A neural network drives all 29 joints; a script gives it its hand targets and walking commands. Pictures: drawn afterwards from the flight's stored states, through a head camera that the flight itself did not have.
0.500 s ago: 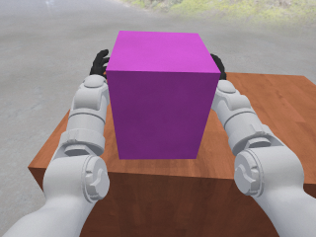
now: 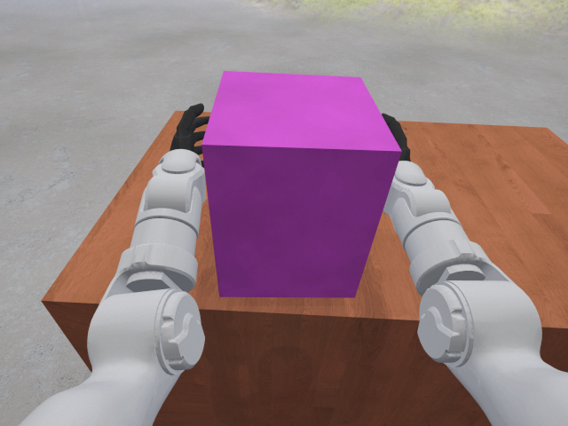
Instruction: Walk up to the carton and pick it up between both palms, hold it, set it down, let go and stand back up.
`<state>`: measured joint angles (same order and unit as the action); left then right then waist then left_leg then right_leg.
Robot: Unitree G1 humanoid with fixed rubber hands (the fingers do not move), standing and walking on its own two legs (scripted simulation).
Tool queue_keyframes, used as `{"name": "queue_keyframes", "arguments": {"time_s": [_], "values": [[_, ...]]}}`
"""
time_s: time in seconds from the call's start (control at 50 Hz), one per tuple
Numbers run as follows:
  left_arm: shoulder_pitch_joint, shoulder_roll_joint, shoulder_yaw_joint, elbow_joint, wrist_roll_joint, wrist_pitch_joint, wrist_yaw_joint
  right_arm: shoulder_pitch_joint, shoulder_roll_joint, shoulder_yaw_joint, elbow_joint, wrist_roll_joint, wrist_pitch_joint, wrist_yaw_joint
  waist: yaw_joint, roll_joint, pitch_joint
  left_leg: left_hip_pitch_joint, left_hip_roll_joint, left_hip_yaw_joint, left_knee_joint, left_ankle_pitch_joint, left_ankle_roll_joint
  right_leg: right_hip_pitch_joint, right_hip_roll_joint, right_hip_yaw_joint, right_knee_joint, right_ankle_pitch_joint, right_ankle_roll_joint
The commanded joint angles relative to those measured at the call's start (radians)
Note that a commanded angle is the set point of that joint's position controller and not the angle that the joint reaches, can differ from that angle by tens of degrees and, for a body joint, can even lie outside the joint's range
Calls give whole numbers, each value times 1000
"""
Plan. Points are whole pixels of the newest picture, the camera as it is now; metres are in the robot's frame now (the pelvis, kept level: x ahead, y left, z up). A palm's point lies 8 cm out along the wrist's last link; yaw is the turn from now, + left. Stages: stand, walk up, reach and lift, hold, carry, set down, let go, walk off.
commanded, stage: set down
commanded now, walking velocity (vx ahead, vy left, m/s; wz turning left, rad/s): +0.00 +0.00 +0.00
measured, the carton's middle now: (290, 186) +0.42 -0.04 +0.19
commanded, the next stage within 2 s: none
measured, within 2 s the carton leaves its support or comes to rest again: rests again in 1.22 s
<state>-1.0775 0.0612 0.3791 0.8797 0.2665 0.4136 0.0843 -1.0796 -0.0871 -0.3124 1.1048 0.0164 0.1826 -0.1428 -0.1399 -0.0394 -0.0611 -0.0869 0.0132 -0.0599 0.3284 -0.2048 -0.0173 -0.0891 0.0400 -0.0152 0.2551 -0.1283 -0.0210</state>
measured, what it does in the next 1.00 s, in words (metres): stands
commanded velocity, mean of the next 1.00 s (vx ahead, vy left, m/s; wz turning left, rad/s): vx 0.00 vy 0.00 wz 0.00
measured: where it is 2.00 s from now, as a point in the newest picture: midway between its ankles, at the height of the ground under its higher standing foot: outside the picture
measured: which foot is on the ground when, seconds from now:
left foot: down 0.00-1.00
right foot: down 0.00-1.00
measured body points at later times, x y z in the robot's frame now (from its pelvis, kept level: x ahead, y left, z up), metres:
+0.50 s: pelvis +0.00 +0.00 +0.00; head -0.02 +0.02 +0.45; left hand +0.46 +0.08 +0.20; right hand +0.41 -0.21 +0.19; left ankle -0.01 +0.13 -0.75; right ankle +0.01 -0.10 -0.75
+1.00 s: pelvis +0.00 +0.00 +0.00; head -0.01 +0.02 +0.45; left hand +0.45 +0.09 +0.17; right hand +0.41 -0.20 +0.17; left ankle -0.02 +0.13 -0.75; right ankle +0.01 -0.10 -0.75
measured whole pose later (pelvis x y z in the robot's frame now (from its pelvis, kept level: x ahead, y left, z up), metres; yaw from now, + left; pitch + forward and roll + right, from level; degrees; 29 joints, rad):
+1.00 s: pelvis +0.00 +0.00 +0.00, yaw -2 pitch +1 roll +0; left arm -0.97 -0.03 0.45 0.86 0.33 0.31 0.08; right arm -0.94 -0.01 -0.52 1.00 -0.24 0.07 -0.03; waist -0.11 -0.03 -0.06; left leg -0.13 0.01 -0.01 0.30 -0.19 -0.01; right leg -0.16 0.02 -0.03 0.28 -0.12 -0.02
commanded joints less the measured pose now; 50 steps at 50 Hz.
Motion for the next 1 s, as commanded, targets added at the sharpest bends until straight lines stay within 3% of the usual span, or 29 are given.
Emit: {"name": "queue_keyframes", "arguments": {"time_s": [0.0, 0.34, 0.54, 0.98], "values": [[-592, -508, -180, -67, -71, -38, -116, -741, 444, 133, -221, 28, -64, 162, -5, 53, -440, 115, -44, 57, -14, 227, -35, 164, 13, -74, 49, 425, 78], [-554, -490, -122, -51, -15, -61, -103, -665, 438, 37, -212, -116, -103, 225, 4, 46, -457, 99, -31, 72, -33, 200, -27, 126, -2, -85, 66, 437, 88], [-518, -489, -114, -76, 4, -86, -100, -606, 464, 42, -224, -154, -130, 238, 19, 31, -474, 68, -34, 81, -41, 209, -14, 181, -9, -76, 85, 500, 96], [-466, -512, -111, -72, 17, -138, -94, -518, 481, -9, -210, -239, -174, 266, 25, 37, -451, 69, -18, 92, -44, 187, -24, 129, -19, -91, 76, 419, 89]]}}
